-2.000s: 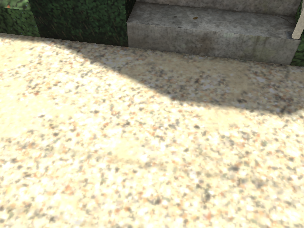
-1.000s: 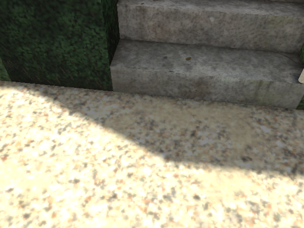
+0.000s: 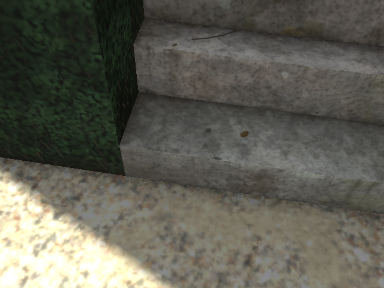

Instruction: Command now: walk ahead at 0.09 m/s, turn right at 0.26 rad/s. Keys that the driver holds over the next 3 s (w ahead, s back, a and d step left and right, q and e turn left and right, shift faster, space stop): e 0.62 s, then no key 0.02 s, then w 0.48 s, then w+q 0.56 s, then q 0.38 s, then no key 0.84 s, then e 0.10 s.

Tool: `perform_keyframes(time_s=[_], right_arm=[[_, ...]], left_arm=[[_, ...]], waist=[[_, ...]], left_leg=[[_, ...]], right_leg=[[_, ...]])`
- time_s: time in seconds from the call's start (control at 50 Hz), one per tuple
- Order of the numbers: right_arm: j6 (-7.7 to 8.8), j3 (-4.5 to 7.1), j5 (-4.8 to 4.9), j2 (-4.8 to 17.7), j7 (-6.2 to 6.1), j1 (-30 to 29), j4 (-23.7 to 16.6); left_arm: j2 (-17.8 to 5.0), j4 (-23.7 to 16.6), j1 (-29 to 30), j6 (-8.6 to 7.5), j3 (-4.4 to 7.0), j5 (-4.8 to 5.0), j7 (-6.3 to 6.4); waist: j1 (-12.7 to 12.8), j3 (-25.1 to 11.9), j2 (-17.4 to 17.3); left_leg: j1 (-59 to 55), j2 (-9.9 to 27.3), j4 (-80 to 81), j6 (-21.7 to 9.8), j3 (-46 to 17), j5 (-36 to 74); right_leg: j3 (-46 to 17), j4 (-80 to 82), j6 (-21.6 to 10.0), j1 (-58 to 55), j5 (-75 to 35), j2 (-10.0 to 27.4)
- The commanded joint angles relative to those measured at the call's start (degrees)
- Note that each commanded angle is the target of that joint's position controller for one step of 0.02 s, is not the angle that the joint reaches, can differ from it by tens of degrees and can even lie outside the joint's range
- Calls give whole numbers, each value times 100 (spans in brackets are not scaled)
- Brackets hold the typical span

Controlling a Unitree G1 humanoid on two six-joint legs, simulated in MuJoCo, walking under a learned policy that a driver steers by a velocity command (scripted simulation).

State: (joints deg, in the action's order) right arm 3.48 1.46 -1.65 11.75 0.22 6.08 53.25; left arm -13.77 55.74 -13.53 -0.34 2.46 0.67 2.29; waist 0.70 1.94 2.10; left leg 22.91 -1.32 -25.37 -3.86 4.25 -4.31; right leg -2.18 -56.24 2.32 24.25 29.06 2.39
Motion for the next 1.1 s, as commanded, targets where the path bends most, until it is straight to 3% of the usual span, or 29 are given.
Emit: perform_keyframes(time_s=[0.02, 0.06, 0.12, 0.18, 0.24, 0.26, 0.28, 0.3, 0.32, 0.34, 0.38, 0.4, 0.44, 0.54, 0.64, 0.66, 0.7, 0.74, 0.76, 0.78, 0.8, 0.82, 0.84, 0.88, 0.92, 1.02, 1.1], right_arm=[[2, 260, -5, 1034, -161, -194, -324], [-73, 318, 75, 1145, -271, -150, -336], [-186, 362, 112, 1164, -390, -228, -347], [-282, 402, 161, 1202, -428, -306, -344], [-399, 422, 311, 1232, -426, -451, -339], [-434, 402, 356, 1108, -407, -372, -293], [-480, 359, 302, 837, -348, -131, -243], [-441, 327, 138, 670, -339, -339, -536], [-383, 377, 103, 797, -345, -991, -736], [-373, 429, 188, 936, -334, -873, -714], [-383, 522, 113, 1117, -377, -529, -441], [-375, 530, 82, 1094, -374, -508, -427], [-337, 519, 145, 961, -364, -486, -448], [-266, 450, 210, 832, -354, -805, -574], [-202, 431, 254, 917, -250, -656, -558], [-176, 425, 270, 938, -210, -535, -528], [-105, 411, 306, 938, -114, -498, -528], [-1, 405, 325, 876, -30, -185, -425], [49, 426, 289, 939, -20, 107, -314], [100, 461, 170, 1171, -24, 730, -161], [107, 595, 67, 1835, -26, 1202, -20], [188, 595, 27, 1730, 4, 1073, -34], [237, 509, 112, 1384, -18, 749, -165], [224, 417, 251, 1115, -61, 522, -255], [225, 375, 226, 1049, -80, 807, -176], [180, 366, 238, 1201, -86, 1359, -55], [142, 375, 298, 1387, -43, 1660, -10]], left_arm=[[-400, -132, -704, 154, 143, -21, 112], [-467, -285, -482, 211, 197, -18, 101], [-473, -465, -230, 256, 252, -18, 78], [-442, -536, -207, 248, 287, -3, 27], [-443, -473, -566, 245, 343, -10, -70], [-538, -448, -687, 256, 387, -56, -108], [-886, -551, -712, 254, 471, -98, -86], [-1594, -820, -564, 243, 576, -99, -30], [-1479, -817, -696, 80, 537, -330, -57], [-1376, -904, -348, -66, 520, -323, -53], [-1122, -1117, 278, -141, 464, -53, -35], [-997, -1144, 285, -141, 418, -20, -20], [-871, -1109, -15, -127, 379, -36, 11], [-1107, -1175, -234, -44, 467, -7, 98], [-1229, -1369, 60, 46, 514, -31, 69], [-1172, -1382, 71, 56, 499, -14, 59], [-1062, -1396, 127, 66, 440, 15, 39], [-947, -1405, 234, 61, 355, -2, 38], [-781, -1389, 168, 34, 290, -43, 39], [-391, -1403, 127, -16, 166, -85, 18], [-318, -1651, 203, -127, 160, 34, -8], [-825, -1751, 550, -245, 268, 98, -16], [-1127, -1676, 556, -291, 351, 123, -42], [-1048, -1552, 460, -333, 363, -15, -100], [-770, -1616, 741, -408, 295, -58, -166], [-334, -1882, 1445, -506, 128, 12, -254], [-416, -2016, 1770, -514, 110, 89, -370]], waist=[[135, -818, -915], [46, -823, -852], [17, -686, -837], [45, -688, -837], [298, -688, -795], [343, -570, -597], [234, -334, 386], [44, -35, 1595], [300, -175, 1126], [38, -180, 820], [-163, -323, 421], [-176, -409, 393], [-136, -594, 377], [77, -575, 602], [92, -616, 694], [103, -769, 678], [118, -736, 724], [-126, -594, 670], [-232, -601, 494], [-374, -835, -266], [-322, -600, -1419], [-402, -24, -1329], [-281, 266, -1054], [-160, 251, -1056], [-304, 203, -953], [-613, 194, -911], [-697, 272, -977]], left_leg=[[-344, 1633, 1207, -1076, -1183, 290], [-464, 1838, 1378, -1143, -1244, -410], [-524, 1915, 1487, -1071, -1059, -816], [-645, 1890, 1377, -943, -737, -711], [-652, 1771, 949, -610, -380, -958], [-485, 1579, 465, -314, -150, -1130], [232, 1049, -893, 215, 402, -1582], [1722, 109, -2179, 682, 497, -3042], [1753, 29, -3175, 582, -445, -3120], [1783, 132, -3517, 494, -718, -2534], [1737, 229, -3632, 489, -798, -1791], [1605, 195, -3764, 527, -780, -1564], [1548, 126, -3727, 576, -795, -1315], [1498, 81, -2381, 741, -905, -1219], [639, -19, -1624, 798, -867, -1452], [422, 0, -1450, 769, -819, -1455], [-52, -8, -966, 646, -666, -1448], [-921, -43, 53, 432, -465, -969], [-1528, 134, 370, 290, -561, -939], [-2408, 1116, 702, -40, -1613, -1467], [-2846, 2143, 1263, -866, -3555, -2395], [-2453, 2549, 1618, -1353, -4397, -3337], [-2286, 2296, 1639, -1184, -3883, -3434], [-2301, 1777, 1745, -760, -2972, -2810], [-2153, 1511, 1872, -668, -2327, -1850], [-2014, 1259, 1856, -648, -1419, -455], [-1877, 1422, 1713, -632, -1281, -204]], right_leg=[[115, 194, 2, -367, -278, 90], [130, 158, -44, -152, -460, 175], [227, 281, -85, -23, -512, 220], [423, 857, -176, -317, -588, 126], [739, 2249, -472, -1035, -1307, -97], [627, 2874, -671, -1291, -1529, -158], [-712, 3842, -1075, -1563, -1814, 631], [-2675, 4097, -1922, -1719, -3070, 1866], [-2875, 4277, -2253, -1306, -2817, 1919], [-2320, 4225, -1939, -1313, -2742, 1580], [-1687, 4017, -1373, -1423, -2758, 1163], [-1555, 3960, -1348, -1413, -3089, 1066], [-1479, 3863, -1395, -1699, -3507, 966], [-1757, 3746, -1413, -2189, -3229, 893], [-2058, 3609, -1510, -1761, -3410, 844], [-2094, 3635, -1508, -1751, -2997, 824], [-2230, 3723, -1465, -1462, -1602, 712], [-2263, 3615, -1296, -974, -418, 464], [-2128, 3327, -1112, -631, -108, 224], [-1552, 2061, -805, 75, 318, -231], [-665, 928, -586, 1524, 751, -1067], [-933, 92, -542, 2250, 552, -662], [-1008, -193, -536, 2376, -6, -429], [-568, -155, -379, 2324, -850, -101], [-201, -47, -249, 2086, -1555, 67], [256, 1467, -126, 1537, -2339, 90], [424, 2281, -200, 820, -2436, -44]])
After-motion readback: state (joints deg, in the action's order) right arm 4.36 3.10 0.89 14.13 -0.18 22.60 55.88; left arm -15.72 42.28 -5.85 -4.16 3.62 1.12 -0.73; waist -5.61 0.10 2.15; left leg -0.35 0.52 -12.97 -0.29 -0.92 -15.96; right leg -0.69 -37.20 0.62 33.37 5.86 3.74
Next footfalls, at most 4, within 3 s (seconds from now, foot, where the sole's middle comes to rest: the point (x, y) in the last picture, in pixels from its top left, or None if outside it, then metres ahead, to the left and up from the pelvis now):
0.28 right None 0.03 -0.14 -0.77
0.78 left None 0.12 0.07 -0.77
1.20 right None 0.25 -0.30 -0.77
1.74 left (238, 254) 0.58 -0.15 -0.77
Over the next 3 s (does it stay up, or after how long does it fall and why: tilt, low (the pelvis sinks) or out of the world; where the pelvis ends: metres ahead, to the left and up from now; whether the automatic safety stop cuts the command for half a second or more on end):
stays up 0.56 -0.21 0.00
